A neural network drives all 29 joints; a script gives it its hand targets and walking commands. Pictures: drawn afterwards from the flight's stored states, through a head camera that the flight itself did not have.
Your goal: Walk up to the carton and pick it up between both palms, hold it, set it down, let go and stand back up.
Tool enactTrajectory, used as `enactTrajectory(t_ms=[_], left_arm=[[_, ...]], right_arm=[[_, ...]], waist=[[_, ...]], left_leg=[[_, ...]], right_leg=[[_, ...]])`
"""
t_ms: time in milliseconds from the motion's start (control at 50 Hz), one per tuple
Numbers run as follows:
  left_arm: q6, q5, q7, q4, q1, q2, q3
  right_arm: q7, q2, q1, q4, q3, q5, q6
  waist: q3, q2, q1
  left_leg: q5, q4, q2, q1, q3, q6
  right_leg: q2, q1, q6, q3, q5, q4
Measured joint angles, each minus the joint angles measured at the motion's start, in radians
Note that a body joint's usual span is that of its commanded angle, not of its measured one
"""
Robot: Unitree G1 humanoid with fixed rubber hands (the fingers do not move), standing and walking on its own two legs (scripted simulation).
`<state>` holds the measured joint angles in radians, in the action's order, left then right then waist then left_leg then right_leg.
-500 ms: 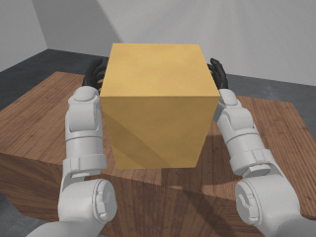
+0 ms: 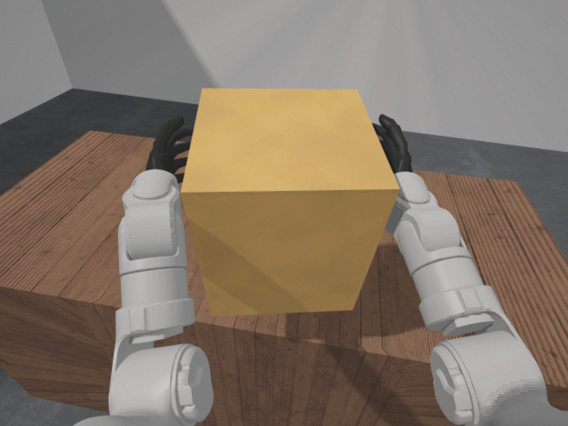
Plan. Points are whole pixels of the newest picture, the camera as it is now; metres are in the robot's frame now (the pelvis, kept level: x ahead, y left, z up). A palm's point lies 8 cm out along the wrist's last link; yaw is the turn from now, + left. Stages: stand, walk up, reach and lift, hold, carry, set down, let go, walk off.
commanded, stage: hold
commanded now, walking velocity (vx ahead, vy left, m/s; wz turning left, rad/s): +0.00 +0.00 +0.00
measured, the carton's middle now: (282, 206) +0.36 +0.00 +0.17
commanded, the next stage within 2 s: none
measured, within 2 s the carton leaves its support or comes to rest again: neither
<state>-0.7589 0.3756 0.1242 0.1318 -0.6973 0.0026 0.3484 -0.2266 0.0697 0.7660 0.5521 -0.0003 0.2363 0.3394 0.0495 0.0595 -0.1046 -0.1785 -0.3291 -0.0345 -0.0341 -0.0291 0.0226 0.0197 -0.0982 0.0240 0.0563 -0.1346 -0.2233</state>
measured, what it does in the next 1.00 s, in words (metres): stands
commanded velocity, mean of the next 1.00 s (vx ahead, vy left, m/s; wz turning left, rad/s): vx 0.00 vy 0.00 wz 0.00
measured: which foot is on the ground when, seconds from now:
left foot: down 0.00-1.00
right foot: down 0.00-1.00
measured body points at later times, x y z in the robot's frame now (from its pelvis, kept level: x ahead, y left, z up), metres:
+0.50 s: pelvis +0.00 +0.00 +0.00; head -0.06 +0.03 +0.45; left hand +0.39 +0.16 +0.24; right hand +0.39 -0.15 +0.24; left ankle +0.02 +0.13 -0.75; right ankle +0.01 -0.13 -0.75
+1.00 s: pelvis -0.01 +0.00 +0.00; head -0.08 +0.02 +0.44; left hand +0.37 +0.16 +0.24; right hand +0.37 -0.15 +0.23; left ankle +0.02 +0.13 -0.75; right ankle +0.01 -0.13 -0.75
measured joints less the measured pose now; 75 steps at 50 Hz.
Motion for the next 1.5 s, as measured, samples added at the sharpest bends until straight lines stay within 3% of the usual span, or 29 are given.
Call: enactTrajectory(t_ms=[100, 260, 360, 840, 960, 1100, 1280, 1500], left_arm=[[0.007, -0.011, -0.007, -0.014, 0.002, -0.002, -0.001], [0.023, -0.008, -0.003, 0.101, -0.062, -0.026, 0.02], [0.035, -0.009, -0.003, 0.141, -0.095, -0.034, 0.025], [-0.021, -0.012, 0.0, -0.057, 0.037, -0.003, -0.01], [0.001, -0.007, -0.003, 0.002, -0.005, -0.007, -0.001], [0.038, 0.001, -0.004, 0.166, -0.105, -0.026, 0.034], [0.065, -0.007, -0.004, 0.25, -0.166, -0.056, 0.038], [0.006, -0.011, 0.001, 0.027, -0.004, -0.029, -0.016]], right_arm=[[0.0, 0.002, 0.009, -0.012, -0.001, -0.001, -0.002], [0.016, -0.029, 0.06, 0.082, 0.061, -0.063, -0.01], [0.02, -0.023, 0.078, 0.105, 0.065, -0.06, -0.02], [-0.006, -0.002, -0.024, -0.041, -0.02, 0.015, 0.008], [0.011, -0.019, 0.001, -0.003, 0.026, -0.027, -0.007], [0.029, -0.031, 0.078, 0.118, 0.09, -0.091, -0.022], [0.02, -0.026, 0.132, 0.177, 0.105, -0.084, -0.038], [-0.016, -0.004, 0.01, 0.019, -0.011, 0.019, -0.009]], waist=[[-0.002, -0.006, 0.012], [-0.02, -0.002, 0.014], [-0.023, 0.002, 0.015], [0.004, 0.0, -0.007], [-0.008, -0.007, 0.004], [-0.033, -0.005, 0.02], [-0.049, 0.007, 0.018], [-0.009, 0.016, -0.013]], left_leg=[[0.009, 0.002, 0.0, 0.011, -0.003, 0.003], [0.026, 0.014, 0.001, 0.026, -0.01, 0.007], [0.029, 0.02, 0.001, 0.035, -0.005, 0.007], [-0.001, 0.0, 0.0, -0.015, -0.002, 0.001], [0.021, 0.007, 0.001, 0.01, -0.004, 0.003], [0.046, 0.024, 0.003, 0.04, 0.0, 0.005], [0.04, 0.029, 0.004, 0.048, -0.005, 0.006], [-0.011, 0.002, 0.003, -0.019, -0.008, -0.002]], right_leg=[[0.0, 0.015, -0.003, 0.003, 0.002, -0.009], [0.001, 0.039, -0.008, 0.01, 0.001, -0.023], [0.001, 0.055, -0.009, 0.005, -0.001, -0.029], [-0.001, -0.018, -0.001, 0.003, -0.003, 0.0], [0.0, 0.015, -0.005, 0.006, 0.006, -0.014], [0.002, 0.068, -0.011, 0.001, 0.006, -0.043], [0.002, 0.069, -0.01, 0.006, 0.001, -0.031], [0.0, -0.035, 0.0, 0.011, -0.012, 0.017]])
